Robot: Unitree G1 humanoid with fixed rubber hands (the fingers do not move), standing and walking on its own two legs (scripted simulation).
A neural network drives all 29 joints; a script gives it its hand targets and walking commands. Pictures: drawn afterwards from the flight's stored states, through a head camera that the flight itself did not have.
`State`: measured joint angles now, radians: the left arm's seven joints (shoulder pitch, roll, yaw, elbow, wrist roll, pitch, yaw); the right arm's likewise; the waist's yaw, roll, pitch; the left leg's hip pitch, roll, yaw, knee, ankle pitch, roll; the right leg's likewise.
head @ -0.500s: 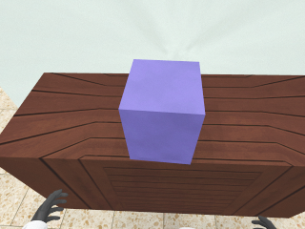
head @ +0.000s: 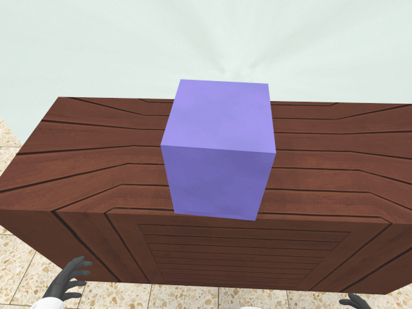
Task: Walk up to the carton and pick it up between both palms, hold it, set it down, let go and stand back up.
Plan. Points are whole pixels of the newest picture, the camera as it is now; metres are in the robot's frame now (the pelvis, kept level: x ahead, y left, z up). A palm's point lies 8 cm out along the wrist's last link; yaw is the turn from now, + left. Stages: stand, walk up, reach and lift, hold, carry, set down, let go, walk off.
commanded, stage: walk up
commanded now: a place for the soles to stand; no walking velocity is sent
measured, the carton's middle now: (218, 151) +0.44 -0.02 +0.03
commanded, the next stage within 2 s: reach and lift in 0.22 s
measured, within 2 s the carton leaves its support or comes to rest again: neither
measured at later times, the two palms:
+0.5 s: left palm (82, 290) +0.17 +0.25 -0.07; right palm out of the picture +0.11 -0.28 -0.10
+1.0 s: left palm (73, 288) +0.16 +0.25 -0.04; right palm (330, 295) +0.16 -0.22 -0.04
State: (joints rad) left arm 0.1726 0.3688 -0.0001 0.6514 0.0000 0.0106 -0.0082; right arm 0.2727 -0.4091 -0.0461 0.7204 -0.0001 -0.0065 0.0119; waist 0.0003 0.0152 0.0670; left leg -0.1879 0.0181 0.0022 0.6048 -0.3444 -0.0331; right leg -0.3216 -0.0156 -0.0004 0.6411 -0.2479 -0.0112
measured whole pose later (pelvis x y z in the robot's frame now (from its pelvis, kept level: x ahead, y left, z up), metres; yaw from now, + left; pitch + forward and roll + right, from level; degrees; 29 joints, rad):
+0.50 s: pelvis +0.00 -0.01 +0.00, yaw -1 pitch -4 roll +1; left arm 0.13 0.28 0.00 0.54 0.00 0.28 0.02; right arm 0.26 -0.28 -0.10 0.76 -0.05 -0.21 0.04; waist 0.00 0.02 0.10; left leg -0.19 0.04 0.00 0.61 -0.35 -0.02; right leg -0.32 0.01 0.00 0.63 -0.25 -0.02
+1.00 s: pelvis +0.00 +0.01 +0.01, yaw +0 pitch -4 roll +0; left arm 0.26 0.26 0.00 0.43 -0.01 0.03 0.07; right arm 0.26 -0.15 -0.10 0.57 -0.05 -0.25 0.03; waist 0.00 -0.01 0.04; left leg -0.14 0.04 0.00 0.53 -0.31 -0.03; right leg -0.24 0.01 0.00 0.49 -0.18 -0.01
